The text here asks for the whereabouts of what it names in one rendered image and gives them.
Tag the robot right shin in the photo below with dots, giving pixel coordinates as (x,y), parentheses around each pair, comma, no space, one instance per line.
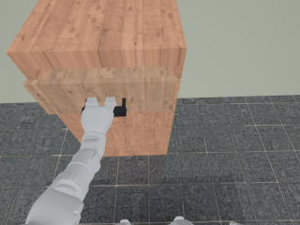
(178,217)

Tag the cabinet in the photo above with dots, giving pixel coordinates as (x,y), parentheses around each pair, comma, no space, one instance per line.
(65,34)

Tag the handle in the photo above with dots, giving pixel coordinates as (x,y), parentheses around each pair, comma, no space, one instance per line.
(118,111)

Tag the robot left hand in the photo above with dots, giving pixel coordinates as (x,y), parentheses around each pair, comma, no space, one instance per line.
(98,118)

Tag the left robot upper arm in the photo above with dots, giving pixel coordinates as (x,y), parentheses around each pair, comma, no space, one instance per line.
(57,208)

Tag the robot left shin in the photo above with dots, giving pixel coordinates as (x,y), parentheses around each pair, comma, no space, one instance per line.
(124,220)

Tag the robot left forearm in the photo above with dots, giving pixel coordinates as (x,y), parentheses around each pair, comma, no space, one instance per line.
(80,171)

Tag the drawer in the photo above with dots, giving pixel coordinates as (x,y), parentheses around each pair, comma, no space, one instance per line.
(146,89)

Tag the robot shin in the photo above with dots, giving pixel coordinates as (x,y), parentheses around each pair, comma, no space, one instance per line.
(124,220)
(178,217)

